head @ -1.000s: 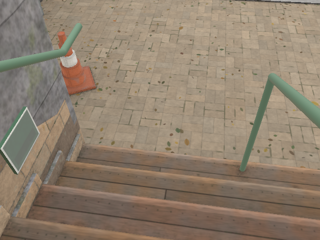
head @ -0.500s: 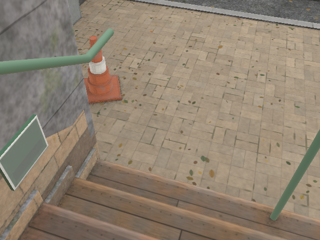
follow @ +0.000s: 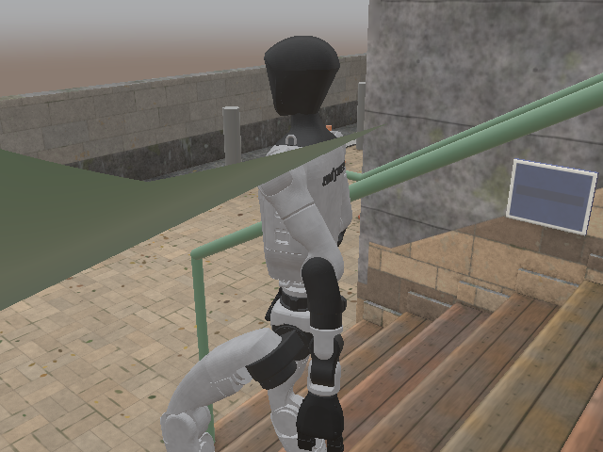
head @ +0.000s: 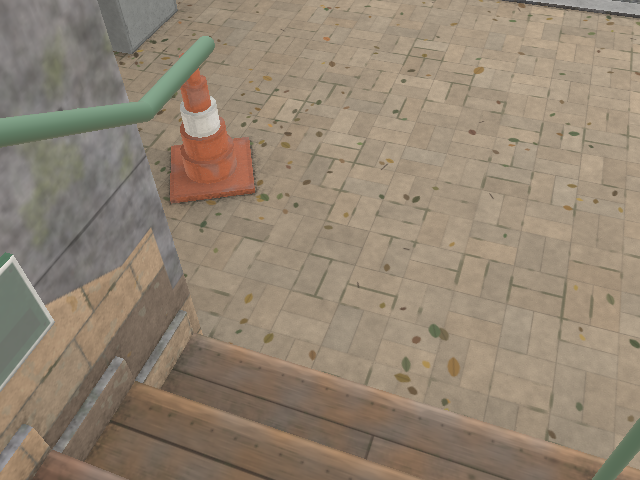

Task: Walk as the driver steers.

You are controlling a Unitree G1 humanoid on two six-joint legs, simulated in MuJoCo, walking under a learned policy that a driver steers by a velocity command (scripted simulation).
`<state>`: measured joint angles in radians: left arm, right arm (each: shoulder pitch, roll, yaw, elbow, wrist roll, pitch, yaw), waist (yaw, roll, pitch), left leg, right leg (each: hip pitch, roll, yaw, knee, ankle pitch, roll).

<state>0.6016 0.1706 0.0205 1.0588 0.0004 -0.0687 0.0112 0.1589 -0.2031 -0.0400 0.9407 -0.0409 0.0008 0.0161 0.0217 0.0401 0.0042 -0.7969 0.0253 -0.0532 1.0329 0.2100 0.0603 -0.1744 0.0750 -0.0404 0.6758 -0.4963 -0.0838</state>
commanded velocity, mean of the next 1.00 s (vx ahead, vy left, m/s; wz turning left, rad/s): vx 0.50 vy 0.00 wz -0.31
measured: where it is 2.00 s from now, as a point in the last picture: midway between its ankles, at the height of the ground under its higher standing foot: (391, 406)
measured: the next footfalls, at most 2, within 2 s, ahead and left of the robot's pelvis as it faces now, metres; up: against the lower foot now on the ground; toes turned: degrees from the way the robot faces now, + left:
left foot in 0.26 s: +0.32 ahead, +0.11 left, -0.16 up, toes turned +3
right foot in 0.80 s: +0.57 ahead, -0.07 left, -0.33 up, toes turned -17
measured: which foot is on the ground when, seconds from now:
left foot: up 0.00-0.24, down 0.26-0.80, up 0.82-1.00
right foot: down 0.00-0.26, up 0.28-0.78, down 0.80-1.00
